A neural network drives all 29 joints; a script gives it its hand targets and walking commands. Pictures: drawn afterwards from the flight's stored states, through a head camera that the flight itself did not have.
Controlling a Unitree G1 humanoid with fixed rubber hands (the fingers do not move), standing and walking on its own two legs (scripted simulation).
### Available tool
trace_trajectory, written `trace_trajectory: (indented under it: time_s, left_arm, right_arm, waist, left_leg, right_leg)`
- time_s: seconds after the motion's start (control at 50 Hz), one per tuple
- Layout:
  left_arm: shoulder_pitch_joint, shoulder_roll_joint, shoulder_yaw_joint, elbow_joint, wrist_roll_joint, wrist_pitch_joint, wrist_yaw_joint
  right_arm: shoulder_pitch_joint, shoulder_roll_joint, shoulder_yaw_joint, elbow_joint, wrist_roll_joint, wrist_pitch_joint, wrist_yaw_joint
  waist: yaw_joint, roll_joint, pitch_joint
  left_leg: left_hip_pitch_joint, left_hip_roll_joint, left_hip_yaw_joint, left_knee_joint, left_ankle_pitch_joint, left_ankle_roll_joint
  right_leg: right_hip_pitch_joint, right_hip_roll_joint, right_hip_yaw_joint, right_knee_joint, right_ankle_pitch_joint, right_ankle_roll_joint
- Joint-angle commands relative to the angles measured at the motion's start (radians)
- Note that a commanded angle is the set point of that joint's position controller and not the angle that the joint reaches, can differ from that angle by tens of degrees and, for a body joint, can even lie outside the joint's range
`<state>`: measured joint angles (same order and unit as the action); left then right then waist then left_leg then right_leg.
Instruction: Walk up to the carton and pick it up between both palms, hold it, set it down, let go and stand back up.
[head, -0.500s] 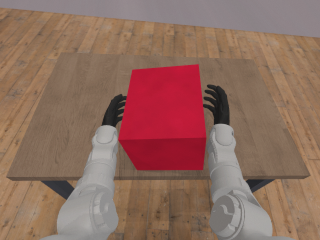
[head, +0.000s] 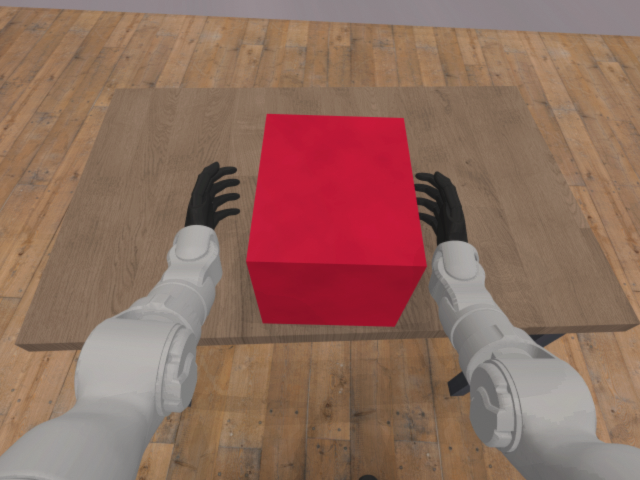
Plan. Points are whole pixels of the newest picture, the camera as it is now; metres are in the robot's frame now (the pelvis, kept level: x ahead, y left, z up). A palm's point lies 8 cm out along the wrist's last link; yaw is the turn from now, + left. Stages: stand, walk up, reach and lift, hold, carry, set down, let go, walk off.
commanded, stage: set down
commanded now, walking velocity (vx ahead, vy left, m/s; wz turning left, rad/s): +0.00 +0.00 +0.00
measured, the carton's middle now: (332, 222) +0.45 -0.03 +0.01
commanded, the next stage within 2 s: none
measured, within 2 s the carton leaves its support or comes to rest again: neither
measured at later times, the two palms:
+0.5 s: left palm (190, 253) +0.38 +0.15 +0.06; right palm (484, 264) +0.35 -0.21 +0.05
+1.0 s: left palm (164, 302) +0.32 +0.18 +0.04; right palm (484, 313) +0.29 -0.19 +0.04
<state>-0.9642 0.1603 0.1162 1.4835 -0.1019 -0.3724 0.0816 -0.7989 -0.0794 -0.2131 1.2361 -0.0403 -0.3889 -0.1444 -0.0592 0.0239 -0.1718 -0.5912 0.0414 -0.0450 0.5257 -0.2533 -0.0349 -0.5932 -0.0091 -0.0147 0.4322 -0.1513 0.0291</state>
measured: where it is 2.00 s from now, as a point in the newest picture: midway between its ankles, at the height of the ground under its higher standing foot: outside the picture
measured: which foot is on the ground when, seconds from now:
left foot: down 0.00-1.00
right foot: down 0.00-1.00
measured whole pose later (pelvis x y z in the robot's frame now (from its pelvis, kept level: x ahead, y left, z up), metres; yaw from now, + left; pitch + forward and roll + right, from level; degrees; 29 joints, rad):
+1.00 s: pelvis -0.05 +0.00 +0.00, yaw +0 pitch +8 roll -1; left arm -0.58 0.21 0.01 1.14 -0.20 -0.27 -0.01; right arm -0.51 -0.12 0.05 1.09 0.21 -0.33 -0.18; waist -0.06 -0.01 -0.17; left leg -0.48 0.04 -0.04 0.59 -0.25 -0.04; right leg -0.48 -0.01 -0.01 0.50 -0.15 0.02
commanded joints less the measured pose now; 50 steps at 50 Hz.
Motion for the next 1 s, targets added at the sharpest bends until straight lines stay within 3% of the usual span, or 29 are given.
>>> trace_trajectory:
  time_s: [0.0, 0.02, 0.06, 0.12, 0.16, 0.18, 0.2, 0.24, 0.26, 0.3, 0.32, 0.4, 0.42, 0.44, 0.46, 0.48, 0.5, 0.54, 0.58, 0.6, 0.64, 0.68, 0.7, 0.78, 0.8, 0.9, 0.94, 0.96, 0.98]
  left_arm:
    - [-0.410, 0.159, -0.115, -0.063, -0.037, -0.036, -0.021]
    - [-0.403, 0.182, -0.098, -0.069, -0.037, -0.032, -0.025]
    - [-0.431, 0.204, -0.114, -0.056, -0.057, -0.035, -0.030]
    - [-0.458, 0.196, -0.149, -0.065, -0.089, -0.043, -0.033]
    - [-0.473, 0.189, -0.195, -0.068, -0.121, -0.055, -0.037]
    - [-0.372, 0.176, -0.181, -0.105, -0.125, -0.058, -0.038]
    - [-0.415, 0.168, -0.204, -0.087, -0.138, -0.060, -0.042]
    - [-0.320, 0.188, -0.187, -0.120, -0.151, -0.056, -0.051]
    - [-0.327, 0.199, -0.181, -0.082, -0.153, -0.053, -0.062]
    - [-0.286, 0.218, -0.162, -0.081, -0.138, -0.043, -0.071]
    - [-0.336, 0.208, -0.176, -0.073, -0.136, -0.042, -0.072]
    - [-0.295, 0.235, -0.153, -0.046, -0.154, -0.042, -0.083]
    - [-0.331, 0.224, -0.176, -0.077, -0.172, -0.038, -0.083]
    - [-0.244, 0.208, -0.166, -0.104, -0.150, -0.029, -0.086]
    - [-0.297, 0.225, -0.146, -0.087, -0.140, -0.040, -0.082]
    - [-0.235, 0.232, -0.136, -0.086, -0.130, -0.029, -0.086]
    - [-0.273, 0.233, -0.123, -0.105, -0.139, -0.032, -0.085]
    - [-0.219, 0.225, -0.128, -0.103, -0.128, -0.036, -0.089]
    - [-0.265, 0.216, -0.144, -0.134, -0.136, -0.042, -0.088]
    - [-0.173, 0.227, -0.114, -0.213, -0.133, -0.045, -0.084]
    - [-0.206, 0.235, -0.125, -0.174, -0.136, -0.039, -0.087]
    - [-0.152, 0.209, -0.128, -0.251, -0.129, -0.045, -0.087]
    - [-0.057, 0.203, -0.102, -0.297, -0.117, -0.034, -0.088]
    - [-0.079, 0.231, -0.083, -0.385, -0.099, -0.014, -0.094]
    - [0.022, 0.208, -0.074, -0.427, -0.089, -0.004, -0.098]
    - [0.084, 0.227, -0.077, -0.532, -0.084, 0.043, -0.100]
    - [0.096, 0.206, -0.113, -0.559, -0.104, 0.067, -0.097]
    - [0.158, 0.184, -0.126, -0.626, -0.105, 0.078, -0.096]
    - [0.160, 0.206, -0.111, -0.646, -0.099, 0.087, -0.090]
  right_arm:
    - [-0.364, -0.177, 0.084, 0.039, 0.175, -0.054, -0.016]
    - [-0.361, -0.174, 0.106, 0.046, 0.201, -0.045, -0.008]
    - [-0.386, -0.192, 0.111, 0.047, 0.221, -0.025, -0.005]
    - [-0.436, -0.203, 0.123, 0.011, 0.252, -0.013, 0.004]
    - [-0.428, -0.203, 0.110, 0.019, 0.262, -0.005, 0.008]
    - [-0.327, -0.179, 0.162, -0.014, 0.287, -0.017, 0.015]
    - [-0.380, -0.215, 0.151, -0.001, 0.278, -0.011, 0.013]
    - [-0.299, -0.176, 0.204, -0.081, 0.313, -0.012, -0.001]
    - [-0.301, -0.178, 0.207, -0.070, 0.312, -0.009, -0.008]
    - [-0.265, -0.170, 0.230, -0.076, 0.333, -0.003, -0.016]
    - [-0.327, -0.181, 0.197, -0.075, 0.310, 0.000, -0.022]
    - [-0.294, -0.156, 0.224, -0.096, 0.310, 0.015, -0.031]
    - [-0.334, -0.169, 0.204, -0.118, 0.298, 0.018, -0.036]
    - [-0.238, -0.149, 0.232, -0.120, 0.311, 0.011, -0.043]
    - [-0.281, -0.152, 0.222, -0.107, 0.309, 0.009, -0.040]
    - [-0.254, -0.142, 0.253, -0.130, 0.325, 0.012, -0.046]
    - [-0.279, -0.144, 0.223, -0.133, 0.307, 0.010, -0.050]
    - [-0.241, -0.129, 0.246, -0.143, 0.316, 0.003, -0.054]
    - [-0.292, -0.143, 0.228, -0.158, 0.301, -0.003, -0.055]
    - [-0.203, -0.123, 0.258, -0.239, 0.324, -0.015, -0.055]
    - [-0.247, -0.132, 0.252, -0.236, 0.335, -0.011, -0.058]
    - [-0.205, -0.132, 0.226, -0.265, 0.317, -0.027, -0.060]
    - [-0.105, -0.121, 0.269, -0.295, 0.334, -0.032, -0.062]
    - [-0.137, -0.149, 0.248, -0.356, 0.334, -0.033, -0.062]
    - [-0.036, -0.135, 0.275, -0.399, 0.343, -0.033, -0.058]
    - [0.015, -0.127, 0.252, -0.440, 0.339, -0.002, -0.055]
    - [0.018, -0.134, 0.239, -0.459, 0.344, 0.024, -0.046]
    - [0.062, -0.137, 0.231, -0.514, 0.341, 0.026, -0.045]
    - [0.064, -0.143, 0.233, -0.517, 0.347, 0.032, -0.045]
  waist:
    - [-0.070, 0.048, -0.653]
    - [-0.040, 0.049, -0.587]
    - [-0.057, 0.017, -0.567]
    - [-0.045, 0.062, -0.570]
    - [-0.073, 0.073, -0.556]
    - [-0.036, 0.076, -0.575]
    - [-0.065, 0.058, -0.566]
    - [-0.024, 0.022, -0.580]
    - [-0.043, 0.009, -0.557]
    - [-0.026, -0.003, -0.515]
    - [-0.054, 0.003, -0.531]
    - [-0.036, -0.030, -0.476]
    - [-0.064, -0.034, -0.492]
    - [-0.038, -0.027, -0.470]
    - [-0.031, -0.011, -0.479]
    - [-0.016, -0.051, -0.450]
    - [-0.034, -0.050, -0.476]
    - [-0.019, -0.020, -0.441]
    - [-0.044, -0.015, -0.505]
    - [-0.006, -0.030, -0.524]
    - [-0.006, -0.019, -0.475]
    - [-0.027, -0.006, -0.520]
    - [0.003, -0.025, -0.516]
    - [0.003, 0.003, -0.534]
    - [0.018, -0.013, -0.489]
    - [0.031, 0.015, -0.343]
    - [0.015, 0.019, -0.273]
    - [0.006, -0.006, -0.254]
    - [0.034, 0.007, -0.258]
  left_leg:
    - [0.177, -0.041, 0.087, 0.081, 0.495, -0.087]
    - [0.178, -0.042, 0.090, 0.068, 0.461, -0.080]
    - [0.165, -0.044, 0.087, 0.051, 0.381, -0.065]
    - [0.180, -0.048, 0.081, 0.044, 0.313, -0.063]
    - [0.188, -0.051, 0.077, 0.050, 0.281, -0.060]
    - [0.237, -0.052, 0.086, 0.062, 0.326, -0.061]
    - [0.208, -0.051, 0.079, 0.062, 0.278, -0.062]
    - [0.192, -0.061, 0.081, 0.068, 0.313, -0.049]
    - [0.162, -0.065, 0.079, 0.069, 0.294, -0.040]
    - [0.144, -0.066, 0.081, 0.056, 0.243, -0.027]
    - [0.122, -0.069, 0.079, 0.054, 0.211, -0.030]
    - [0.062, -0.079, 0.091, 0.043, 0.119, -0.005]
    - [0.050, -0.077, 0.086, 0.033, 0.096, -0.009]
    - [0.109, -0.075, 0.085, 0.034, 0.151, -0.016]
    - [0.087, -0.078, 0.089, 0.047, 0.116, -0.016]
    - [0.084, -0.076, 0.085, 0.046, 0.132, -0.010]
    - [0.059, -0.081, 0.087, 0.031, 0.097, -0.007]
    - [0.075, -0.085, 0.089, 0.024, 0.120, -0.014]
    - [0.077, -0.082, 0.083, 0.031, 0.097, -0.019]
    - [0.112, -0.083, 0.086, 0.031, 0.146, -0.014]
    - [0.085, -0.084, 0.091, 0.027, 0.116, -0.018]
    - [0.141, -0.082, 0.080, 0.032, 0.142, -0.027]
    - [0.202, -0.080, 0.081, 0.030, 0.217, -0.030]
    - [0.212, -0.084, 0.081, 0.016, 0.229, -0.035]
    - [0.255, -0.081, 0.085, 0.009, 0.275, -0.033]
    - [0.312, -0.083, 0.083, -0.038, 0.203, -0.031]
    - [0.295, -0.078, 0.080, -0.067, 0.093, -0.026]
    - [0.331, -0.077, 0.082, -0.069, 0.137, -0.029]
    - [0.322, -0.079, 0.089, -0.083, 0.132, -0.033]
  right_leg:
    - [0.325, 0.050, -0.030, 0.109, 0.565, -0.012]
    - [0.321, 0.047, -0.023, 0.098, 0.503, -0.008]
    - [0.270, 0.046, -0.028, 0.087, 0.421, -0.007]
    - [0.188, 0.039, -0.031, 0.077, 0.287, -0.019]
    - [0.155, 0.041, -0.046, 0.085, 0.241, -0.027]
    - [0.181, 0.042, -0.039, 0.089, 0.272, -0.028]
    - [0.162, 0.047, -0.046, 0.093, 0.226, -0.025]
    - [0.253, 0.042, -0.027, 0.108, 0.302, -0.021]
    - [0.269, 0.036, -0.020, 0.108, 0.301, -0.015]
    - [0.281, 0.034, -0.016, 0.108, 0.247, -0.006]
    - [0.253, 0.035, -0.026, 0.103, 0.210, -0.009]
    - [0.279, 0.027, -0.014, 0.106, 0.123, -0.004]
    - [0.288, 0.029, -0.025, 0.111, 0.111, -0.005]
    - [0.342, 0.035, -0.017, 0.102, 0.178, -0.007]
    - [0.299, 0.033, -0.015, 0.108, 0.131, -0.008]
    - [0.338, 0.034, -0.007, 0.100, 0.139, -0.004]
    - [0.346, 0.030, -0.010, 0.101, 0.117, 0.005]
    - [0.377, 0.029, -0.001, 0.103, 0.154, 0.000]
    - [0.357, 0.033, -0.012, 0.111, 0.133, -0.001]
    - [0.420, 0.031, 0.007, 0.109, 0.190, -0.002]
    - [0.415, 0.030, 0.003, 0.108, 0.159, 0.001]
    - [0.410, 0.032, -0.002, 0.102, 0.168, 0.002]
    - [0.465, 0.042, -0.002, 0.095, 0.243, -0.002]
    - [0.495, 0.045, 0.005, 0.079, 0.259, -0.005]
    - [0.521, 0.051, 0.006, 0.064, 0.289, -0.008]
    - [0.493, 0.053, 0.002, 0.009, 0.146, -0.014]
    - [0.470, 0.051, 0.002, -0.014, 0.038, -0.023]
    - [0.492, 0.061, -0.011, -0.003, 0.090, -0.021]
    - [0.521, 0.058, 0.001, -0.016, 0.089, -0.022]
